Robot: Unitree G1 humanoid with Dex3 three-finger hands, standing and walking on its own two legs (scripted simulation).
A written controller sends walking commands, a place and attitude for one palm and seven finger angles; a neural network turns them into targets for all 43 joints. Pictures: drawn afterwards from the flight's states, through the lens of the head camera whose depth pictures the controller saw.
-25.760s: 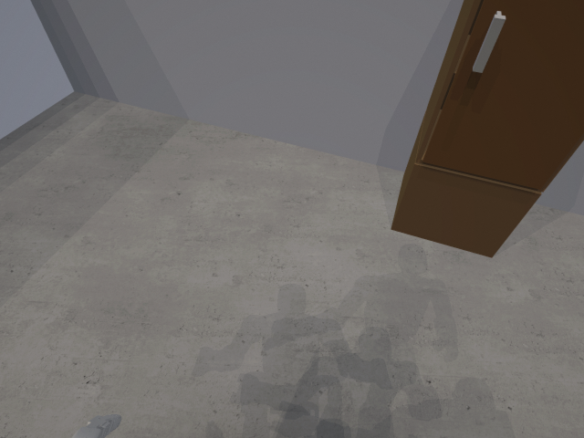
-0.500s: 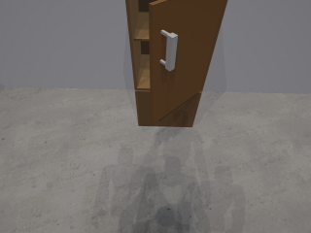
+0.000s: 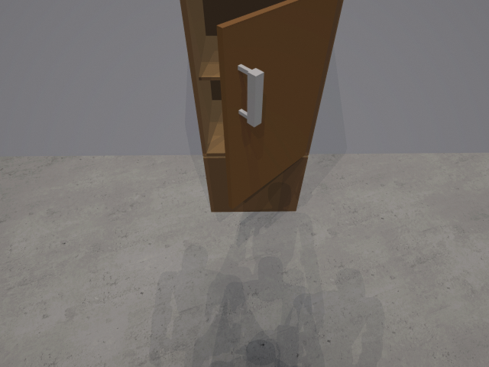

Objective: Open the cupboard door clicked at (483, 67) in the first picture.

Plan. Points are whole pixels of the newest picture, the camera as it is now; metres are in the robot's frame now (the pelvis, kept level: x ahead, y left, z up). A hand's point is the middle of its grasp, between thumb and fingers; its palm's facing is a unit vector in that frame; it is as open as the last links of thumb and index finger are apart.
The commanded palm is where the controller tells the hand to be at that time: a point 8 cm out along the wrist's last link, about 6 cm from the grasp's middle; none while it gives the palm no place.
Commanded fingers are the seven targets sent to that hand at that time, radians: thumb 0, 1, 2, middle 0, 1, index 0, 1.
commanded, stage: let the arm hang, fingers relaxed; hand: left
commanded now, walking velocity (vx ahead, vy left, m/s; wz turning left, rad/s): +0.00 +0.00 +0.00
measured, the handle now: (248, 95) +0.67 +0.02 +0.09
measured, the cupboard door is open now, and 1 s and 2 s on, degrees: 43 43 43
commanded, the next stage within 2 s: look to check the result in 0.10 s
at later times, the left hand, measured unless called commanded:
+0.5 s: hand out of the picture +0.01 +0.17 -0.17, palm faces +0.04 -0.98 -0.20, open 7.4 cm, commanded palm none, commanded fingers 0.00 0.90 0.90 -0.20 -0.30 -0.20 -0.30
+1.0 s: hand out of the picture +0.04 +0.19 -0.18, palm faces -0.01 -0.98 -0.22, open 7.4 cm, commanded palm none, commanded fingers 0.00 0.90 0.90 -0.20 -0.30 -0.20 -0.30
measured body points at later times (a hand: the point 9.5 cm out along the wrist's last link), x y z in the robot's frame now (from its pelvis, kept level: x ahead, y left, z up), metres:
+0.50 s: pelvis +0.02 +0.00 +0.00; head +0.04 -0.01 +0.45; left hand +0.01 +0.22 -0.16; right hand +0.02 -0.22 -0.16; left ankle +0.03 +0.13 -0.74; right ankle +0.00 -0.10 -0.74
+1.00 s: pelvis +0.02 +0.00 +0.00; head +0.05 +0.00 +0.45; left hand +0.04 +0.24 -0.16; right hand +0.04 -0.23 -0.16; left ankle +0.03 +0.13 -0.74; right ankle +0.00 -0.10 -0.74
